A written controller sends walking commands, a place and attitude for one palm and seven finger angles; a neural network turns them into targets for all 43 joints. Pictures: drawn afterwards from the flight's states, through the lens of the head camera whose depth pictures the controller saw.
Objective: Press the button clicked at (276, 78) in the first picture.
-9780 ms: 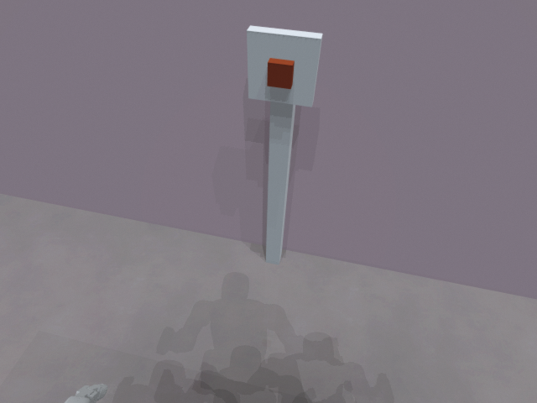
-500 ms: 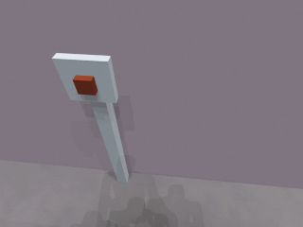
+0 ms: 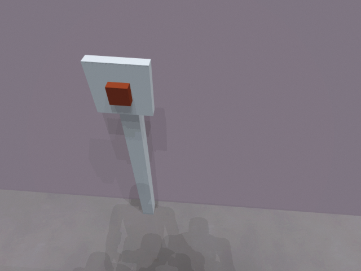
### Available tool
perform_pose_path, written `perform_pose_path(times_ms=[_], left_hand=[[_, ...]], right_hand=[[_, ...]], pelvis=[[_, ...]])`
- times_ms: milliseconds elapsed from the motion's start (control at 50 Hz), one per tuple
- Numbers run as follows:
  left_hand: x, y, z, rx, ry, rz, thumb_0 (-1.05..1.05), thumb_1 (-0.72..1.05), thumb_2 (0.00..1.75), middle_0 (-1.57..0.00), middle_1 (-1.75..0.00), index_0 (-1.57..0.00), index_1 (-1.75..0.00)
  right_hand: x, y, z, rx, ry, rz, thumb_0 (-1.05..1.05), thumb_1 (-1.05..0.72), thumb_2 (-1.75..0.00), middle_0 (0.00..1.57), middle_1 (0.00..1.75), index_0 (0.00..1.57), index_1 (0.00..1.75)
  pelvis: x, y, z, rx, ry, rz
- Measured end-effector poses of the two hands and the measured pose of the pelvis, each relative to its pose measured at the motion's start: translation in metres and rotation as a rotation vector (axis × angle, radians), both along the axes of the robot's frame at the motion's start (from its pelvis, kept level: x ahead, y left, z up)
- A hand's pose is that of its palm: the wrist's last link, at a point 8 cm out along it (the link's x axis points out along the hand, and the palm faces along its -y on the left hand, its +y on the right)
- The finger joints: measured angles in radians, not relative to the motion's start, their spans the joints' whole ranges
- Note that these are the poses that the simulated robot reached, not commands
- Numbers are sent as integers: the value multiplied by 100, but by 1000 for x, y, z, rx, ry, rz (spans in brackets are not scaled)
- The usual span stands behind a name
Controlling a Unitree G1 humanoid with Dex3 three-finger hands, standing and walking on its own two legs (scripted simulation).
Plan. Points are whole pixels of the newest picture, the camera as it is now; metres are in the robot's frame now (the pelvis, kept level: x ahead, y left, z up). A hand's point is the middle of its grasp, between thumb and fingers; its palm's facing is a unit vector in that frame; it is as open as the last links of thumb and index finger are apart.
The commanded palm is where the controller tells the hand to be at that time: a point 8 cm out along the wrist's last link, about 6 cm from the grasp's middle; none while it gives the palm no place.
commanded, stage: raise the hand and make a fist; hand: left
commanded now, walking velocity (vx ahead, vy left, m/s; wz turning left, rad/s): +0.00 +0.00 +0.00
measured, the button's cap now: (119, 93) +0.50 +0.19 +0.12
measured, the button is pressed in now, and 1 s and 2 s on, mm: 0 0 0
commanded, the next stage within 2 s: none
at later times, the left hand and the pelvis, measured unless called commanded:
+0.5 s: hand out of the picture +0.13 +0.16 -0.05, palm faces +0.03 -1.00 +0.02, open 5.3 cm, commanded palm +0.12 +0.23 -0.02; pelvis -0.02 -0.02 -0.06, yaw +1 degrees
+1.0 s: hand (83, 239) +0.17 +0.19 +0.05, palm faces +0.11 -0.99 -0.09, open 3.1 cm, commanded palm +0.14 +0.24 +0.04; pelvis -0.02 -0.02 -0.04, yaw +2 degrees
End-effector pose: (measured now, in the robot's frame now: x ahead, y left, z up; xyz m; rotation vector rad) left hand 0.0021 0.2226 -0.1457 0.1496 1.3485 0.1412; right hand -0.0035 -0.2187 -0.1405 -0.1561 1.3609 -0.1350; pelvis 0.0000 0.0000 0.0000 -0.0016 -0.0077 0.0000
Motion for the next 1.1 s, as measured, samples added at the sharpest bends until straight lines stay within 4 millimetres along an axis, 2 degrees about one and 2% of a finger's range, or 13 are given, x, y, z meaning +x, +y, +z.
perform_pose_path(times_ms=[100, 240, 320, 380, 440, 500, 560, 620, 680, 800, 940, 1000, 1100], left_hand=[[-2, 3, 5, -8, -8, 57, 1, 91, 89, -20, -30, -20, -30], [141, 20, 130, 78, -890, 77, 2, 93, 89, -26, -37, -26, -37], [182, 1, 169, -43, -1246, -41, 2, 93, 89, -34, -46, -33, -46], [173, -16, 156, -172, -1346, -129, 1, 92, 89, -41, -53, -40, -53], [141, -19, 123, -218, -1265, -155, 1, 92, 89, -49, -62, -49, -62], [103, -5, 103, -162, -1163, -84, 1, 91, 89, -57, -71, -57, -71], [79, 14, 114, -34, -1206, -10, 2, 91, 89, -66, -79, -65, -79], [80, 19, 144, 46, -1381, -22, 3, 91, 90, -74, -88, -73, -88], [103, 5, 166, -8, -1515, -129, 2, 91, 90, -81, -97, -81, -97], [153, -20, 156, -210, -1272, -302, 2, 91, 90, -98, -115, -98, -115], [146, 16, 184, -45, -1296, -88, 2, 90, 89, -116, -135, -116, -135], [140, 22, 195, 2, -1357, -110, 2, 91, 90, -122, -141, -121, -141], [143, 11, 187, -107, -1325, -191, 2, 91, 90, -127, -147, -126, -147]], right_hand=[[-2, 6, 2, 0, 1, -11, 1, -91, -90, 20, 30, 20, 30], [71, -17, 19, -68, -457, 15, 2, -92, -90, 20, 30, 20, 30], [124, -29, 37, -85, -670, 47, 2, -91, -90, 20, 30, 20, 30], [157, -37, 56, -99, -782, 93, 1, -91, -90, 20, 30, 20, 30], [184, -43, 71, -124, -861, 154, 1, -91, -90, 20, 30, 20, 30], [204, -43, 78, -141, -903, 211, 1, -90, -90, 20, 30, 20, 30], [214, -36, 73, -133, -916, 261, 1, -90, -90, 20, 30, 19, 30], [213, -25, 57, -94, -904, 299, 1, -90, -90, 20, 30, 19, 30], [200, -13, 36, -37, -869, 299, 1, -90, -90, 20, 30, 20, 30], [148, -11, 15, 26, -733, 141, 1, -90, -90, 20, 30, 20, 30], [107, -38, 18, -51, -628, 31, 1, -90, -90, 21, 30, 20, 30], [106, -48, 20, -83, -614, 65, 1, -90, -90, 20, 30, 20, 30], [121, -53, 31, -119, -669, 91, 2, -90, -90, 20, 30, 20, 30]], pelvis=[[1, 5, 0, -11, 8, 5], [-3, 10, -10, 12, 35, 30], [-10, 5, -23, 3, 97, 14], [-16, -4, -36, 3, 129, 3], [-21, -13, -49, -2, 149, 5], [-24, -20, -58, -15, 158, 21], [-28, -25, -64, -37, 165, 44], [-33, -29, -70, -58, 168, 65], [-39, -31, -74, -70, 165, 74], [-37, -32, -61, -41, 152, 40], [-22, -28, -44, -22, 128, 17], [-22, -24, -43, -28, 127, 29], [-23, -17, -41, -36, 125, 35]])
